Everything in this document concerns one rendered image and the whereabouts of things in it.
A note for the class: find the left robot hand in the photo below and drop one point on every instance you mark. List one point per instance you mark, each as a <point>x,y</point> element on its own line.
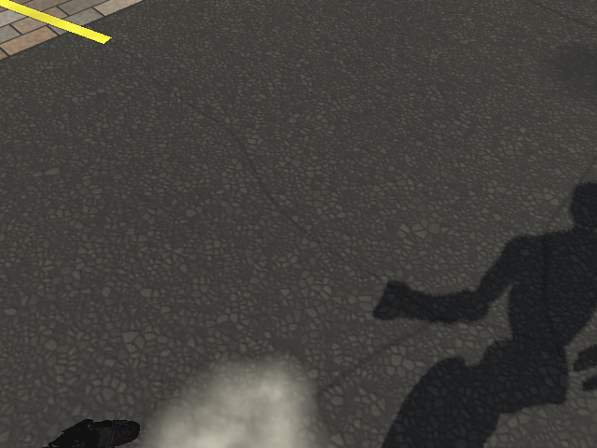
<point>105,434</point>

